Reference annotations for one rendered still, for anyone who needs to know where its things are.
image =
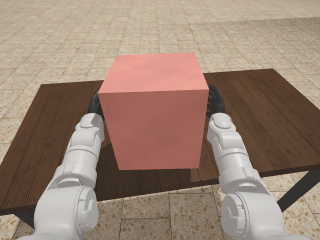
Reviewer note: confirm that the right robot upper arm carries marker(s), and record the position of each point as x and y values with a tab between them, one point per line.
253	216

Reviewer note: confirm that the robot right forearm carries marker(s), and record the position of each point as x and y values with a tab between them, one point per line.
234	166

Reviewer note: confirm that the left robot upper arm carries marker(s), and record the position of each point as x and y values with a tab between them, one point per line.
66	213

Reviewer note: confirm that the carton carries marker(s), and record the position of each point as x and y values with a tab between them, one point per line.
154	106

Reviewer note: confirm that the left robot hand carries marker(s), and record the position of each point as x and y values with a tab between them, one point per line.
95	105

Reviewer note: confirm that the table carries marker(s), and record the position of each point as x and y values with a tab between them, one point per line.
279	127

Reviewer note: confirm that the right robot hand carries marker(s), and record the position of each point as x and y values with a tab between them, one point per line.
216	100

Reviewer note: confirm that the robot left forearm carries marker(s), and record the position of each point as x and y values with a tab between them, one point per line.
80	160

